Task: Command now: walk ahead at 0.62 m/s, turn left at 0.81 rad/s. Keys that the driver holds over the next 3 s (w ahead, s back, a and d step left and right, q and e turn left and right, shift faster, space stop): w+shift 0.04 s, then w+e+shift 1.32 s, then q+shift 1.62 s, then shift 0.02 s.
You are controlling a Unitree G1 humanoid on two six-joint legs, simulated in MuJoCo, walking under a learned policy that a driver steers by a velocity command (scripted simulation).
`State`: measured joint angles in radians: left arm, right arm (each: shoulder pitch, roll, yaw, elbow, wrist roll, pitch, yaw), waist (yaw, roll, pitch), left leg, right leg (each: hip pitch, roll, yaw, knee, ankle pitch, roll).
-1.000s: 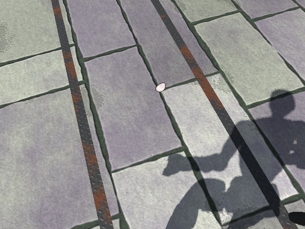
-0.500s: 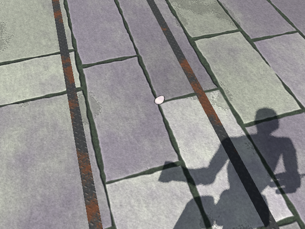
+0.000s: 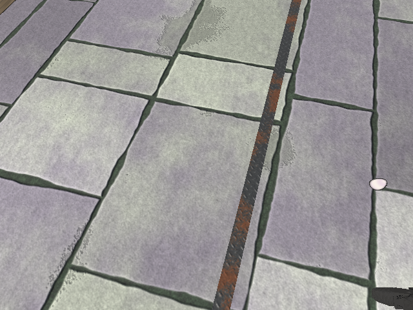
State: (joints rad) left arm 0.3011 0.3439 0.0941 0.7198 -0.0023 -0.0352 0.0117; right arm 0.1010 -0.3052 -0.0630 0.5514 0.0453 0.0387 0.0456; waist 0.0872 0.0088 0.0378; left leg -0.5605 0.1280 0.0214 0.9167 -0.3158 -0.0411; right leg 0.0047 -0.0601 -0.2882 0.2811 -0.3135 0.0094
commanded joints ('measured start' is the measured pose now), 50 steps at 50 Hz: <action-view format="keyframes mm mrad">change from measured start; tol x32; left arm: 1 103 105 16 5 58 -20 -19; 50 20 234 44 60 13 -55 -23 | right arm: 1 -231 -67 -3 -126 -129 10 44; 8 472 -323 -72 100 -113 -50 -24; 45 -186 -19 91 -44 -72 -101 -22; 50 212 -184 16 53 -63 -118 -66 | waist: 1 60 -102 51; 6 -202 -72 -60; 8 -329 395 -291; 20 -87 80 136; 30 249 96 -182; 33 10 -255 -166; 41 -102 67 131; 50 -234 -67 -230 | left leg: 1 -215 -26 65 -93 -26 54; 6 534 -218 126 -354 11 170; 8 1033 234 -498 -589 -487 195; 14 486 107 -116 -747 7 73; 24 596 42 260 -816 830 16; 29 657 125 254 -273 1658 11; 30 521 118 218 47 1510 32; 32 -65 -190 122 781 -167 57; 35 -313 -98 -137 623 -38 46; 50 607 -139 -37 -376 193 30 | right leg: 1 162 -291 163 -153 -102 -142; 6 -192 -224 -15 250 741 -123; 8 -768 6 148 965 -338 -70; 9 -837 98 446 1085 -200 -83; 28 -419 150 51 512 233 -205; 31 127 120 273 305 99 -331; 33 274 -119 975 148 -6 -538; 35 53 -163 1049 -99 -257 -451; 41 -453 68 670 -157 140 -351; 50 -175 81 653 451 846 -157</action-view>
